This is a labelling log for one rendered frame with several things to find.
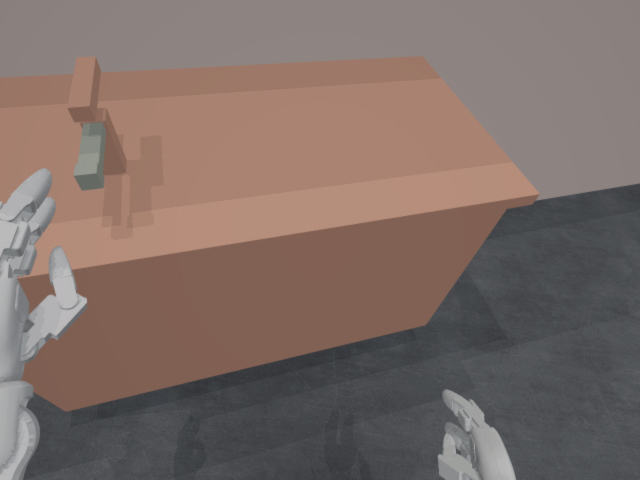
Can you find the tap lever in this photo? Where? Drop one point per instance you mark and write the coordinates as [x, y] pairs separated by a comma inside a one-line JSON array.
[[89, 170]]

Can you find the right robot hand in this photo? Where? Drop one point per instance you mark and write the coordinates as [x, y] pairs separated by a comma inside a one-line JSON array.
[[483, 454]]

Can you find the left robot hand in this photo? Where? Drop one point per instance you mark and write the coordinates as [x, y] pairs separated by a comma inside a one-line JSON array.
[[23, 219]]

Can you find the robot left forearm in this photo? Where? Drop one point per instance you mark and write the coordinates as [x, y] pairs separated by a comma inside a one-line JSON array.
[[19, 429]]

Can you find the counter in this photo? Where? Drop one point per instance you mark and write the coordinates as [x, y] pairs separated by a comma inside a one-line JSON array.
[[249, 214]]

